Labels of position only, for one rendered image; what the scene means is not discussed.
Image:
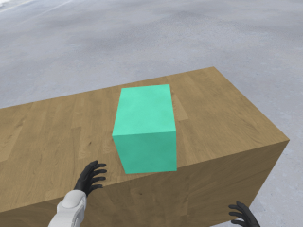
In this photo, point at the left robot hand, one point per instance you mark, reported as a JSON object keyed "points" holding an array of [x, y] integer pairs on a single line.
{"points": [[85, 181]]}

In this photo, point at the pedestal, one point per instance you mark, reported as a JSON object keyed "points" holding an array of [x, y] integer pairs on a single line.
{"points": [[225, 150]]}

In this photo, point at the right robot hand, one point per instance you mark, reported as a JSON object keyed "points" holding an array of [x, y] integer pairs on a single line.
{"points": [[246, 215]]}

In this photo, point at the left robot forearm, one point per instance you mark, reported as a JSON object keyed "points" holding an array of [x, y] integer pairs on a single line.
{"points": [[70, 211]]}

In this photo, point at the carton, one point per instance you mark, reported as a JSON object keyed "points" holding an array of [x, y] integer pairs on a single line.
{"points": [[144, 131]]}

